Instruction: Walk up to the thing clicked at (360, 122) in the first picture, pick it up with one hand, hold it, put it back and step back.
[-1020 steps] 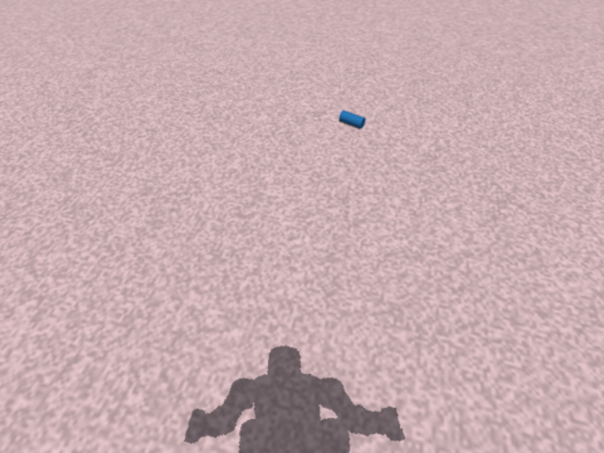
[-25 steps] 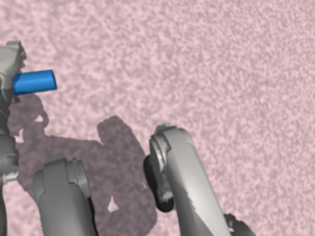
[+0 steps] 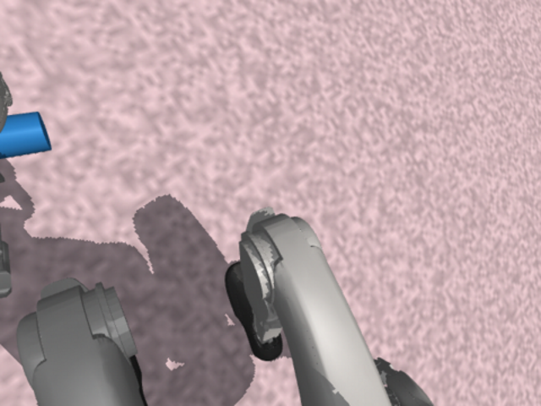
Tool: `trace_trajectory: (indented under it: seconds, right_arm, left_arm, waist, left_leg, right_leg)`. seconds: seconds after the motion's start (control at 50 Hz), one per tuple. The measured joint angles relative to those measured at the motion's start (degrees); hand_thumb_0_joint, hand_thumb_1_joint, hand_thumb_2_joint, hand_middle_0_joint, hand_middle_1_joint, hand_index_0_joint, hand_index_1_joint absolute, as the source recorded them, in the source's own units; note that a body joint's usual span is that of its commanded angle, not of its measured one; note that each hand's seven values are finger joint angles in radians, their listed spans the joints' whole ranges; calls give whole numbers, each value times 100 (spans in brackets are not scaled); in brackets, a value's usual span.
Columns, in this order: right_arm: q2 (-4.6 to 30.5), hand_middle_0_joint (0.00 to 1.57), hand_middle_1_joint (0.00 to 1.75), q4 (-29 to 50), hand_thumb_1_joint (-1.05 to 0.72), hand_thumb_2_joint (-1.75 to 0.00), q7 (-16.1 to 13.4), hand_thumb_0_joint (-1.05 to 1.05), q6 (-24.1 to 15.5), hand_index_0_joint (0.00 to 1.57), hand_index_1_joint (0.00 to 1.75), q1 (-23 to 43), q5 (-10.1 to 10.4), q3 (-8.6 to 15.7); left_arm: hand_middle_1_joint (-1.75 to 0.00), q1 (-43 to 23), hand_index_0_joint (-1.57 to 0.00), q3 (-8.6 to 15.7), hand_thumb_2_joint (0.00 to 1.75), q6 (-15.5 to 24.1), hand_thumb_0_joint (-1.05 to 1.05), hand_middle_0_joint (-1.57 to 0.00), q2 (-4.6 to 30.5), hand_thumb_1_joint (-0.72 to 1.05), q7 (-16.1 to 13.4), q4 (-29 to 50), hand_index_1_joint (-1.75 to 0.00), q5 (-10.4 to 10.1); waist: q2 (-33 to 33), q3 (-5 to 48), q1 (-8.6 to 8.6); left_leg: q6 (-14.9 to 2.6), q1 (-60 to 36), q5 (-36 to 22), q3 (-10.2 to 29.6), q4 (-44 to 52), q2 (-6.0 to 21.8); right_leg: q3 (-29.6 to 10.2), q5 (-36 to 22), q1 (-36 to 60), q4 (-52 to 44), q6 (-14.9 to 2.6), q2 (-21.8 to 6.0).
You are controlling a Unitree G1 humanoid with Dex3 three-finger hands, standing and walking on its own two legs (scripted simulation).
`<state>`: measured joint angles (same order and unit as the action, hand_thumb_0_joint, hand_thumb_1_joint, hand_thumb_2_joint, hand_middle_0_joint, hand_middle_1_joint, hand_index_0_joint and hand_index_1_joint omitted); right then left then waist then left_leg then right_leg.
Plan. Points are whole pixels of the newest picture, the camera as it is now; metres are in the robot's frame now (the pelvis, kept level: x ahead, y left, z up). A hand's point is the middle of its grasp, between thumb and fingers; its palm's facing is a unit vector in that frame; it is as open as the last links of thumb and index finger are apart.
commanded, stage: rest palm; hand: left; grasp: from above
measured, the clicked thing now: out of the picture +0.55 +0.23 -0.29
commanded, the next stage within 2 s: close in 1.14 s
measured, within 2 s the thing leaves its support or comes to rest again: neither
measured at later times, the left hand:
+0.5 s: hand out of the picture +0.52 +0.23 -0.25, palm faces -0.47 -0.06 -0.88, open 12.6 cm
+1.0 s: hand out of the picture +0.51 +0.23 -0.27, palm faces -0.47 -0.05 -0.88, open 13.0 cm
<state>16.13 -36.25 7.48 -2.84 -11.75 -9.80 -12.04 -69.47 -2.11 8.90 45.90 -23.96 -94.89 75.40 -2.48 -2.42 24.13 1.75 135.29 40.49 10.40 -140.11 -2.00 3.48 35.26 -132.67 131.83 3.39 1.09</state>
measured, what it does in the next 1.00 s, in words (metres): stands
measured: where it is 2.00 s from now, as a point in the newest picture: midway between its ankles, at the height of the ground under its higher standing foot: (198, 364)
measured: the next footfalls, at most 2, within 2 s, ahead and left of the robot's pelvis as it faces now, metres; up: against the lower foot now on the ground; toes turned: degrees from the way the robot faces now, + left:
none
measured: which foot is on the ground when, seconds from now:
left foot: down 0.00-1.00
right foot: down 0.00-1.00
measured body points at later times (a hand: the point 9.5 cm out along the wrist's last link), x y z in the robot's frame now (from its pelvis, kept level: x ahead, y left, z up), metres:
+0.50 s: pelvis +0.00 +0.01 -0.01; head +0.30 +0.10 +0.31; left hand +0.54 +0.23 -0.20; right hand +0.00 -0.25 -0.06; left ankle +0.06 +0.13 -0.29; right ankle +0.12 -0.13 -0.29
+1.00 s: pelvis +0.00 +0.01 -0.01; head +0.30 +0.11 +0.31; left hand +0.53 +0.23 -0.22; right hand +0.00 -0.23 -0.05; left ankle +0.06 +0.13 -0.29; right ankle +0.12 -0.13 -0.29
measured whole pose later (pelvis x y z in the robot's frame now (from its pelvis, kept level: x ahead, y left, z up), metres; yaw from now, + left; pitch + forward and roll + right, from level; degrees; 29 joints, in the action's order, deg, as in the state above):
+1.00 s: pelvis +0.00 +0.01 -0.01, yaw -5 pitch +31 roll -15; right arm 19.4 -33.6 13.0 -10.0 -10.3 -13.6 -18.2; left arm -70.0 0.1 9.4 55.7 -32.5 -99.9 77.0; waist -6.9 -9.8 27.9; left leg 0.6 134.7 42.1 14.2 -144.1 -1.5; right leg 6.9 35.2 -129.9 131.7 4.1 2.2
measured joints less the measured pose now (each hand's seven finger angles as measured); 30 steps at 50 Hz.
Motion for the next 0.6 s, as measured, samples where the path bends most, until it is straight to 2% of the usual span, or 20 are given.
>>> trace_trajectory:
  seconds: [0.16,0.3,0.42,0.48,0.6]
  right_arm:
    - [55,20,29,13,-91,-89,91,0,-221,20,30,-72,-147,-139]
    - [117,20,29,35,-91,-89,240,0,-368,20,30,-46,-241,-219]
    - [210,20,29,140,-91,-89,345,0,-479,20,30,38,-275,-275]
    - [253,20,29,207,-91,-89,377,-1,-513,20,30,56,-282,-284]
    - [314,20,29,221,-91,-89,433,-1,-538,20,30,80,-322,-349]
  left_arm:
    - [-119,56,-18,181,99,149,0,-10,319,-31,-275,50,-112,142]
    - [-119,55,-18,238,98,56,0,-10,467,-30,-535,-95,-111,170]
    - [-117,17,-17,327,97,-31,0,-10,574,-30,-565,-240,-109,134]
    - [-117,49,-17,447,95,-25,0,-9,636,-30,-547,-194,-109,119]
    - [-115,73,-17,441,92,46,0,-9,759,-31,-535,-222,-107,133]
  waist:
    - [-139,-261,97]
    - [-182,-305,187]
    - [-188,-424,241]
    - [-213,-510,241]
    - [-296,-599,237]
  left_leg:
    - [6,58,72,107,-187,8]
    - [10,22,192,203,-277,27]
    - [-23,-8,223,241,-313,35]
    - [-35,-20,217,256,-326,37]
    - [-41,-42,201,295,-348,29]
  right_leg:
    - [84,17,-31,97,4,35]
    - [162,80,17,116,36,59]
    - [199,97,84,97,51,70]
    - [215,87,115,85,49,76]
    - [250,65,163,74,60,77]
